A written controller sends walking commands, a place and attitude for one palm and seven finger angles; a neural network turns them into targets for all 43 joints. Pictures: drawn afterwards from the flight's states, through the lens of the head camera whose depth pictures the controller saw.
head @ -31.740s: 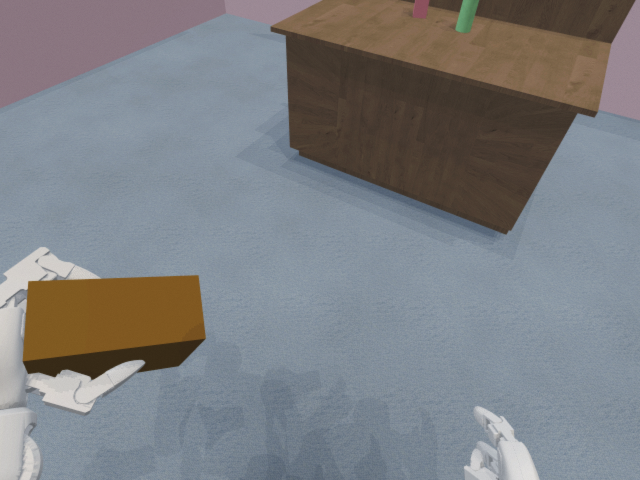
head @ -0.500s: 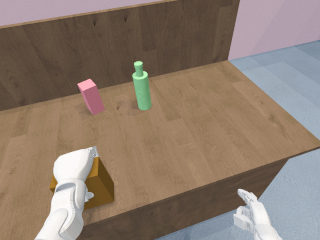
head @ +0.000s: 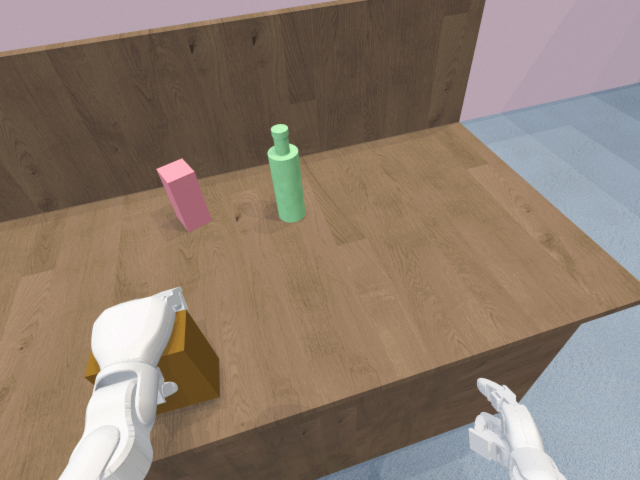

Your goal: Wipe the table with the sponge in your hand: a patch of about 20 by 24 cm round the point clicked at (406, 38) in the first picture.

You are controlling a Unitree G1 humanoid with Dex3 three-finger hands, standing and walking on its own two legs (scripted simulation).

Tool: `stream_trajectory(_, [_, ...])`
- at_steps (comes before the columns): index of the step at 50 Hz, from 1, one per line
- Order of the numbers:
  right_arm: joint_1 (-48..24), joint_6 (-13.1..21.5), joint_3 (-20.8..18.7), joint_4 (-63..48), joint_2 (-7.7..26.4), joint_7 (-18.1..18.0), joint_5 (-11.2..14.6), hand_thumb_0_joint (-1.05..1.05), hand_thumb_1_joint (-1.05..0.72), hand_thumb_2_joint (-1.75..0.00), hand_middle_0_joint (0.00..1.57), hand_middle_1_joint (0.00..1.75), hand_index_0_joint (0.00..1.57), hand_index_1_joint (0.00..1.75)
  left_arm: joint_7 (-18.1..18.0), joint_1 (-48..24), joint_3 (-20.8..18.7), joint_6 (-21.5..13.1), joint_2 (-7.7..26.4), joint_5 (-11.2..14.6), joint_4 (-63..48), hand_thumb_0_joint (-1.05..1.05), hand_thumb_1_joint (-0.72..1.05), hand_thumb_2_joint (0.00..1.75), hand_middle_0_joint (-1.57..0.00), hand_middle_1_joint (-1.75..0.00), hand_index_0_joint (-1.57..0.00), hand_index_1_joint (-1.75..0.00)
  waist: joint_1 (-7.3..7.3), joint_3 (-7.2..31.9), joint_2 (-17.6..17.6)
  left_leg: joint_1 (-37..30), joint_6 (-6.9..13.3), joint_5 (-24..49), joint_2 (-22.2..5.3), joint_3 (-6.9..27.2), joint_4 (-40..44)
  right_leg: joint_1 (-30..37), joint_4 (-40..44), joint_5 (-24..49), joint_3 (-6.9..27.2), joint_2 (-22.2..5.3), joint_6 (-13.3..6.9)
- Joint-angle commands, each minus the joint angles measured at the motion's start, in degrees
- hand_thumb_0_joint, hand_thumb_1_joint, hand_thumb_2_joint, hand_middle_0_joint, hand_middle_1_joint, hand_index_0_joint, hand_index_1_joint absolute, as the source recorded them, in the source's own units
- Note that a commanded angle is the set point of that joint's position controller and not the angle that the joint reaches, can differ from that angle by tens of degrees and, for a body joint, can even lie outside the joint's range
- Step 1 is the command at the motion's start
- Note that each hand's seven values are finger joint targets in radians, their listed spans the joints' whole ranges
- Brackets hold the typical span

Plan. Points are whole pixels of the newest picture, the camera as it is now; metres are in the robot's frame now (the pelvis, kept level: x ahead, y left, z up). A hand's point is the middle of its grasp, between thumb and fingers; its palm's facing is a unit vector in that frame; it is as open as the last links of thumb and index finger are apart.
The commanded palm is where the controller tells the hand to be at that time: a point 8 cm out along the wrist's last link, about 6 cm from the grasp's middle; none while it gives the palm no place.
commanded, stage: move the sponge above the wiping area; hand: left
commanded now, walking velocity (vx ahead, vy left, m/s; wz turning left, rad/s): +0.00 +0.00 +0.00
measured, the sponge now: (167, 374) +0.23 +0.27 -0.02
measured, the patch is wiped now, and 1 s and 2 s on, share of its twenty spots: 0.00 0.00 0.00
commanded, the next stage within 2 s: lower the sponge onto the table in 1.28 s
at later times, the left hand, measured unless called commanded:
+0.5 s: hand (156, 336) +0.25 +0.26 +0.05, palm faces +0.07 -0.10 -0.99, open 9.9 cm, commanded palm +0.21 +0.25 +0.10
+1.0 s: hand (164, 339) +0.25 +0.26 +0.04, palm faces +0.00 -0.13 -0.99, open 9.9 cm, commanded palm +0.22 +0.25 +0.10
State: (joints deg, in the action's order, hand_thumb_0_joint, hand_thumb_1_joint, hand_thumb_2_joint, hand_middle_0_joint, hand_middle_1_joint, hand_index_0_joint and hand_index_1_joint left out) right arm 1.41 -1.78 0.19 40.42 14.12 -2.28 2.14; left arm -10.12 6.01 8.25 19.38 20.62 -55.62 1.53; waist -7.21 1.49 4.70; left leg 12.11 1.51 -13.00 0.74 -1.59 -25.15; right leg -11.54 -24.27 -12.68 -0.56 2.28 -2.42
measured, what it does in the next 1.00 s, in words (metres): stands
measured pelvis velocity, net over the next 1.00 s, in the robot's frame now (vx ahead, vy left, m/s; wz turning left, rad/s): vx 0.00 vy -0.01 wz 0.01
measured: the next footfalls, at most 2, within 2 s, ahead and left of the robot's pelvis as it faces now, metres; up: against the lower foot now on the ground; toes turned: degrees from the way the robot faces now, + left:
none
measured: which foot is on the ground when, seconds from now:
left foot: down 0.00-1.00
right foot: down 0.00-1.00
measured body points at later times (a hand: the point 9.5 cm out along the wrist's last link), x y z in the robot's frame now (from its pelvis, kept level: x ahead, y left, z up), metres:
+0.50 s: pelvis -0.01 +0.00 +0.00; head -0.02 -0.04 +0.45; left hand +0.24 +0.26 +0.10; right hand +0.23 -0.19 -0.09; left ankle +0.00 +0.10 -0.74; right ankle +0.00 -0.10 -0.74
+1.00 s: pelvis +0.00 -0.01 +0.00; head -0.01 -0.05 +0.45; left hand +0.25 +0.26 +0.09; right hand +0.24 -0.21 -0.09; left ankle +0.00 +0.10 -0.74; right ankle +0.00 -0.10 -0.74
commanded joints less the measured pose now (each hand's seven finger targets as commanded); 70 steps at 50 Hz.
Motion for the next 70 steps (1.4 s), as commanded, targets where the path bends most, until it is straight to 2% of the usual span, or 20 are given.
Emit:
stream_trajectory(1, [-12.91, 2.08, -1.65, -10.02, 6.31, 0.36, 0.86, 0.0, -0.9, -0.9, 0.2, 0.3, 0.2, 0.3, -2.72, -8.66, -6.97, 4.49, 9.16, -0.25, -8.82, 0.0, 0.1, 1.3, -1.2, -1.6, -1.2, -1.6, -0.03, 10.93, -5.06, -4.45, -0.01, 14.72, 0.23, 5.45, 1.87, 3.48, 3.18, 14.81, 5.43, -1.9, -1.65])
stream_trajectory(7, [-12.87, 2.1, -1.3, -10.71, 6.3, -0.24, 1.06, 0.0, -0.9, -0.9, 0.2, 0.3, 0.2, 0.3, 1.5, -14.82, -0.87, 5.16, 6.88, 0.29, -10.7, 0.0, 0.1, 1.3, -1.2, -1.6, -1.2, -1.6, 1.83, 10.53, -3.35, -5.86, 1.11, 10.98, 0.44, 6.19, 2.15, 1.11, 4.14, 8.46, 4.43, -1.67, -1.42])
stream_trajectory(13, [-10.67, 3.62, -1.47, -9.52, 5.91, -1.57, -0.24, 0.0, -0.9, -0.9, 0.2, 0.3, 0.2, 0.3, -0.74, -23.93, -5.83, -1.77, 13.11, -3.28, -12.64, 0.0, 0.1, 1.3, -1.2, -1.6, -1.2, -1.6, 1.29, 12.44, -0.62, -7.23, 0.9, 7.86, 0.12, 7.55, 2.19, -0.44, 3.86, 4.47, 6.08, -0.62, -2.22])
stream_trajectory(15, [-10.73, 4.09, -1.68, -9.56, 5.13, -1.41, -0.14, 0.0, -0.9, -0.9, 0.2, 0.3, 0.2, 0.3, -2.76, -23.04, -5.02, -2.38, 10.77, -4.06, -12.01, 0.0, 0.1, 1.3, -1.2, -1.6, -1.2, -1.6, 0.81, 13.68, -0.19, -7.5, 0.53, 9.78, 0.0, 7.1, 1.96, -0.24, 3.14, 5.59, 5.02, -0.62, -2.33])
stream_trajectory(18, [-11.72, 3.29, -1.83, -9.15, 5.8, -0.64, 0.23, 0.0, -0.9, -0.9, 0.2, 0.3, 0.2, 0.3, -4.82, -17.33, -8.97, 0.47, 12.68, -3.09, -8.64, 0.0, 0.1, 1.3, -1.2, -1.6, -1.2, -1.6, -0.75, 13.44, -0.92, -6.36, -0.42, 11.35, -0.09, 7.14, 2.91, 1.81, 3.41, 6.83, 5.73, -0.5, -2.72])
stream_trajectory(19, [-12.47, 3.03, -1.5, -9.6, 5.34, -0.3, 0.66, 0.0, -0.9, -0.9, 0.2, 0.3, 0.2, 0.3, -4.83, -16.7, -6.2, 1.97, 9.0, -2.47, -8.06, 0.0, 0.1, 1.3, -1.2, -1.6, -1.2, -1.6, -0.42, 13.25, -2.03, -5.5, -0.43, 11.39, -0.16, 6.28, 3.06, 2.15, 3.19, 7.02, 4.33, -0.87, -2.21])
stream_trajectory(24, [-15.55, 0.68, -0.82, -10.55, 6.16, 0.81, 1.8, 0.0, -0.9, -0.9, 0.2, 0.3, 0.2, 0.3, -1.65, -11.37, -2.01, 10.42, 5.24, 0.23, -4.74, 0.0, 0.1, 1.3, -1.2, -1.6, -1.2, -1.6, -0.01, 9.61, -4.85, -3.15, -0.31, 10.27, 0.28, 4.97, 3.86, 3.28, 3.89, 7.26, 3.96, -1.51, -1.55])
stream_trajectory(27, [-15.33, 0.13, -0.59, -11.06, 6.62, 0.64, 1.91, 0.0, -0.9, -0.9, 0.2, 0.3, 0.2, 0.3, 1.43, -11.66, -1.83, 11.32, 7.47, 0.29, -6.01, 0.0, 0.1, 1.3, -1.2, -1.6, -1.2, -1.6, 0.61, 9.59, -6.74, -3.34, 0.62, 10.01, 0.99, 5.5, 2.91, 3.61, 3.96, 8.23, 4.65, -1.59, -1.29])
stream_trajectory(33, [-11.99, 2.18, -0.92, -10.8, 5.92, -1.61, 0.19, 0.0, -0.9, -0.9, 0.2, 0.3, 0.2, 0.3, 1.25, -23.38, -5.8, 1.13, 13.71, -1.86, -13.64, 0.0, 0.1, 1.3, -1.2, -1.6, -1.2, -1.6, 1.68, 11.3, -1.87, -6.76, 1.79, 8.1, 0.97, 6.31, 1.29, 0.93, 4.83, 5.43, 6.84, -1.08, -1.74])
stream_trajectory(37, [-10.39, 3.83, -1.58, -8.69, 5.3, -2.11, -0.15, 0.0, -0.9, -0.9, 0.2, 0.3, 0.2, 0.3, -2.62, -25.04, -5.96, -3.07, 11.99, -3.43, -9.97, 0.0, 0.1, 1.3, -1.2, -1.6, -1.2, -1.6, 1.59, 11.8, 1.19, -7.86, 0.96, 9.29, 0.77, 6.18, 0.97, -0.91, 4.68, 5.81, 6.34, -0.97, -2.34])
stream_trajectory(43, [-12.68, 2.79, -1.7, -8.99, 6.42, -0.84, 1.25, 0.0, -0.9, -0.9, 0.2, 0.3, 0.2, 0.3, -3.33, -16.07, -7.19, 3.49, 10.19, -0.31, -3.96, 0.0, 0.1, 1.3, -1.2, -1.6, -1.2, -1.6, -0.01, 12.78, -4.11, -5.16, -0.05, 11.7, 0.7, 5.58, 2.46, 3.5, 4.01, 10.07, 6.01, -1.43, -1.98])
stream_trajectory(44, [-12.96, 2.41, -1.55, -9.94, 6.09, -0.49, 1.5, 0.0, -0.9, -0.9, 0.2, 0.3, 0.2, 0.3, -2.55, -13.36, -4.14, 5.09, 6.71, 0.38, -3.99, 0.0, 0.1, 1.3, -1.2, -1.6, -1.2, -1.6, 0.15, 12.92, -4.6, -4.3, 0.14, 11.98, 0.55, 4.77, 2.68, 4.26, 3.44, 10.83, 4.52, -1.68, -1.5])
stream_trajectory(48, [-14.62, 0.64, -1.0, -10.78, 7.06, 0.47, 1.77, 0.0, -0.9, -0.9, 0.2, 0.3, 0.2, 0.3, 0.63, -10.01, -3.81, 9.44, 7.94, 0.7, -3.93, 0.0, 0.1, 1.3, -1.2, -1.6, -1.2, -1.6, 0.21, 10.57, -6.91, -3.03, 0.27, 12.56, 0.98, 5.28, 2.43, 4.61, 3.17, 13.16, 5.11, -1.75, -1.43])
stream_trajectory(51, [-13.67, 0.42, -0.83, -11.89, 6.67, 0.38, 1.46, 0.0, -0.9, -0.9, 0.2, 0.3, 0.2, 0.3, 2.03, -13.25, -2.22, 8.37, 7.92, -0.41, -8.06, 0.0, 0.1, 1.3, -1.2, -1.6, -1.2, -1.6, 1.0, 11.65, -6.86, -3.54, 1.09, 12.4, 1.13, 5.01, 1.53, 4.2, 2.66, 13.39, 4.73, -1.79, -1.15])
stream_trajectory(53, [-12.8, 0.69, -1.14, -11.59, 6.99, -0.19, 0.7, 0.0, -0.9, -0.9, 0.2, 0.3, 0.2, 0.3, 1.24, -14.9, -7.74, 5.7, 14.52, -1.29, -11.59, 0.0, 0.1, 1.3, -1.2, -1.6, -1.2, -1.6, 0.38, 13.08, -5.2, -4.69, 1.27, 12.16, 1.26, 5.68, 0.88, 4.71, 2.77, 13.12, 6.52, -1.5, -1.56])
stream_trajectory(54, [-12.39, 1.0, -1.03, -12.07, 6.04, -0.39, 0.6, 0.0, -0.9, -0.9, 0.2, 0.3, 0.2, 0.3, 0.77, -17.01, -5.25, 4.34, 11.6, -1.87, -13.52, 0.0, 0.1, 1.3, -1.2, -1.6, -1.2, -1.6, 0.8, 14.04, -2.92, -4.98, 1.46, 12.25, 1.32, 5.34, 0.84, 4.56, 2.34, 12.53, 5.53, -1.59, -1.5])
stream_trajectory(58, [-11.24, 2.58, -1.6, -10.14, 5.87, -1.27, 0.09, 0.0, -0.9, -0.9, 0.2, 0.3, 0.2, 0.3, -2.7, -22.14, -8.39, 0.12, 14.9, -3.39, -13.53, 0.0, 0.1, 1.3, -1.2, -1.6, -1.2, -1.6, 0.79, 13.02, 1.64, -7.8, 1.11, 12.27, 0.71, 6.42, 0.41, 1.29, 3.61, 10.32, 7.04, -0.88, -2.46])
stream_trajectory(59, [-10.79, 2.91, -1.56, -10.17, 5.33, -1.38, 0.27, 0.0, -0.9, -0.9, 0.2, 0.3, 0.2, 0.3, -3.33, -22.94, -6.12, -0.06, 11.99, -3.44, -13.0, 0.0, 0.1, 1.3, -1.2, -1.6, -1.2, -1.6, 1.38, 13.6, 1.34, -7.55, 1.17, 12.23, 0.67, 5.92, 0.41, 1.31, 3.07, 10.07, 5.88, -0.96, -2.24])
stream_trajectory(64, [-11.91, 2.72, -1.73, -9.99, 5.65, -0.84, 1.4, 0.0, -0.9, -0.9, 0.2, 0.3, 0.2, 0.3, -2.86, -18.04, -2.68, 3.53, 6.69, -0.31, -7.83, 0.0, 0.1, 1.3, -1.2, -1.6, -1.2, -1.6, 1.47, 13.19, -3.26, -6.66, 0.75, 12.86, 0.34, 5.32, 1.5, 2.33, 3.22, 11.46, 4.4, -1.3, -1.68])
stream_trajectory(70, [-13.79, 0.49, -0.93, -11.2, 6.61, 0.26, 1.71, 0.0, -0.9, -0.9, 0.2, 0.3, 0.2, 0.3, 1.58, -12.0, -2.82, 8.24, 8.07, 0.16, -5.98, 0.0, 0.1, 1.3, -1.2, -1.6, -1.2, -1.6, 0.72, 12.08, -6.59, -3.8, 0.75, 13.44, 1.15, 5.16, 1.54, 4.76, 2.54, 14.97, 4.8, -1.78, -1.29])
